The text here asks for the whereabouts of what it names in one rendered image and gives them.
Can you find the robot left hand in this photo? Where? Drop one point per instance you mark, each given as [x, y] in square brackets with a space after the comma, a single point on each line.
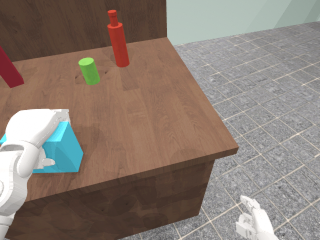
[35, 126]

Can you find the sponge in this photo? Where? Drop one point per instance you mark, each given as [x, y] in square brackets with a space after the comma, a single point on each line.
[62, 147]

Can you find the robot right hand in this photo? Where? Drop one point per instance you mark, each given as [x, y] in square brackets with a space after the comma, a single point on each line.
[250, 225]

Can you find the table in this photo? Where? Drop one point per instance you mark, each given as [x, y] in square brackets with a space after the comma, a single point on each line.
[148, 133]

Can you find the robot left forearm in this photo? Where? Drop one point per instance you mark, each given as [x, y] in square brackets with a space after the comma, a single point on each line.
[17, 161]

